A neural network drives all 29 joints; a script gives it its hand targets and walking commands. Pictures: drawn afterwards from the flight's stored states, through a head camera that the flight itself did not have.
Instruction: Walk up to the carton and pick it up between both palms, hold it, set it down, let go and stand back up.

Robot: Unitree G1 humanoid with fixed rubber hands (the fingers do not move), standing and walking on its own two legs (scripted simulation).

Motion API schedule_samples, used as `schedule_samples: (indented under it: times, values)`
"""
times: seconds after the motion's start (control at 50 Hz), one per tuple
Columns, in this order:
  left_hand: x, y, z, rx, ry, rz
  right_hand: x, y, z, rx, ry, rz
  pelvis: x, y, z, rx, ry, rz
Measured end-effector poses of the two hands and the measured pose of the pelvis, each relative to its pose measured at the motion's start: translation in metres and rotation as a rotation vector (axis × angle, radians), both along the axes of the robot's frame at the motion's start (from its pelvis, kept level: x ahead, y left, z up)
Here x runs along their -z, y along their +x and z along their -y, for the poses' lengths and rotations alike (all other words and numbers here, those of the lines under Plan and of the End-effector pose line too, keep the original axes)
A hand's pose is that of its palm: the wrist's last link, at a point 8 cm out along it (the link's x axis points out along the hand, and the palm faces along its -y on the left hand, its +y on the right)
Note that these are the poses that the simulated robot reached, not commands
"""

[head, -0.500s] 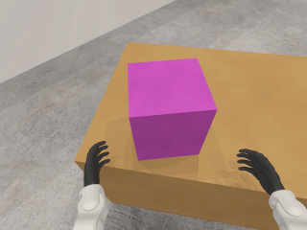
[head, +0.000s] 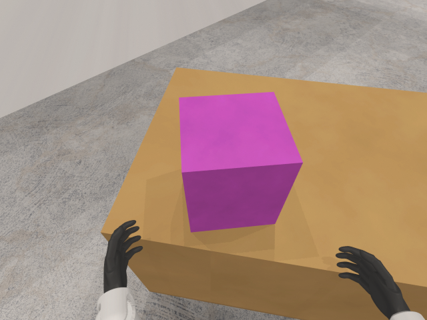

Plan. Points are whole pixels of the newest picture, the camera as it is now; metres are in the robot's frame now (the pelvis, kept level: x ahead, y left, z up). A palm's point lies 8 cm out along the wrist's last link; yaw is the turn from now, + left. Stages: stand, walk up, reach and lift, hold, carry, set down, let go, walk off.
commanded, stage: set down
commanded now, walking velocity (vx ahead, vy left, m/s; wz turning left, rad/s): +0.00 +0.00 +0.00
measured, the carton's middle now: (230, 165) +0.46 +0.03 -0.01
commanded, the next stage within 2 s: let go in 1.76 s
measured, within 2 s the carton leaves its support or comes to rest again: neither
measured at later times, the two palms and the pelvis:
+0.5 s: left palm (118, 274) +0.20 +0.21 -0.02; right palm (374, 297) +0.22 -0.25 -0.04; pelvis +0.01 +0.00 +0.00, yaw +0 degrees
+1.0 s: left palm (110, 288) +0.18 +0.22 -0.05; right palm (360, 312) +0.20 -0.23 -0.05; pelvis +0.01 +0.01 +0.00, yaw +0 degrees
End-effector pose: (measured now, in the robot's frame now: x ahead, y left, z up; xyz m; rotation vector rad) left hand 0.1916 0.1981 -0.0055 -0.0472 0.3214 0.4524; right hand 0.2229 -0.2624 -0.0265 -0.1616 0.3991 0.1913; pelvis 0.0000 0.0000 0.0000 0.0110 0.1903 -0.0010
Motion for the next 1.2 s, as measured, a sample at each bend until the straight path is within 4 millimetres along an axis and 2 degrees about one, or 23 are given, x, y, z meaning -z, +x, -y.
schedule_samples:
  times: [0.12, 0.28, 0.52, 0.72, 0.82, 0.98, 1.2]
  values:
    - [0.002, 0.001, 0.003, 0.009, -0.007, -0.017, 0.002, -0.004, 0.0, 0.014, 0.009, -0.014, 0.0, 0.0, 0.0, 0.0, 0.001, 0.0]
    - [0.014, 0.002, 0.004, 0.03, -0.034, -0.081, 0.007, 0.0, -0.006, 0.03, 0.021, -0.055, 0.0, 0.004, 0.001, 0.0, 0.001, -0.003]
    - [0.019, 0.005, -0.008, 0.085, -0.006, -0.113, 0.012, -0.002, -0.013, 0.087, 0.013, -0.086, -0.001, 0.011, -0.005, -0.001, -0.006, 0.01]
    - [0.027, -0.004, -0.016, 0.132, 0.008, -0.164, 0.019, -0.02, -0.022, 0.132, 0.019, -0.112, -0.002, 0.01, -0.008, -0.001, -0.009, 0.031]
    - [0.027, -0.005, -0.02, 0.138, 0.022, -0.173, 0.019, -0.019, -0.031, 0.124, 0.029, -0.102, -0.002, 0.01, -0.008, -0.001, -0.009, 0.032]
    - [0.04, -0.013, -0.02, 0.158, 0.004, -0.254, 0.027, -0.023, -0.034, 0.141, 0.009, -0.151, -0.002, 0.009, -0.008, -0.001, -0.01, 0.041]
    - [0.047, -0.018, -0.03, 0.195, 0.022, -0.316, 0.033, -0.023, -0.047, 0.154, -0.003, -0.167, -0.003, 0.01, -0.009, -0.001, -0.011, 0.045]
